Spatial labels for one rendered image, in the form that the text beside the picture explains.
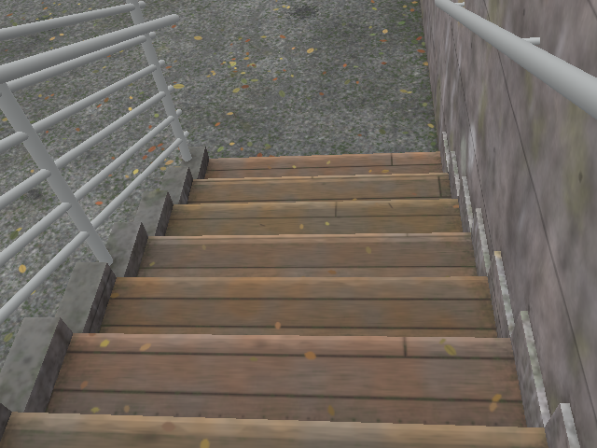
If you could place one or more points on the stairs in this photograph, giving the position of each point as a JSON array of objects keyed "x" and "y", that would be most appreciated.
[{"x": 323, "y": 301}]

